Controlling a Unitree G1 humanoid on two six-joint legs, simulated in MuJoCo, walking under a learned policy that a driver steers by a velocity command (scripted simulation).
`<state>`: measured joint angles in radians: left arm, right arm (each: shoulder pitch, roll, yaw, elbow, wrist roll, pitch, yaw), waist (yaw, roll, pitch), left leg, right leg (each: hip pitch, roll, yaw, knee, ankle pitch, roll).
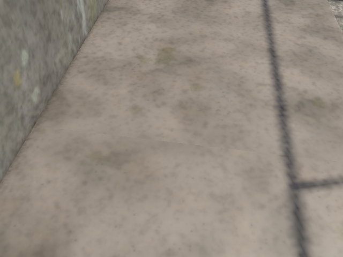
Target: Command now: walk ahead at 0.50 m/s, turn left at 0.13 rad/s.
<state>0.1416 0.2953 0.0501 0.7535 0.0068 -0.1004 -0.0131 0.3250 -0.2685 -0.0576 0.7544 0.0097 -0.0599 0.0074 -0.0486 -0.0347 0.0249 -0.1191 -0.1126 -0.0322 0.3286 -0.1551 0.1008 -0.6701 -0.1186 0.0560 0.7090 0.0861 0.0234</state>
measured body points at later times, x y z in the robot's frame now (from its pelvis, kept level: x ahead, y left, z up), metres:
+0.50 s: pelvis +0.29 -0.06 -0.03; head +0.32 -0.06 +0.42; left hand +0.33 +0.22 -0.15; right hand +0.45 -0.31 -0.13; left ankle +0.43 +0.11 -0.72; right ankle +0.25 -0.14 -0.77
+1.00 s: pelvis +0.41 -0.04 -0.06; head +0.44 -0.05 +0.39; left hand +0.55 +0.23 -0.17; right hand +0.53 -0.32 -0.17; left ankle +0.50 +0.07 -0.79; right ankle +0.40 -0.16 -0.76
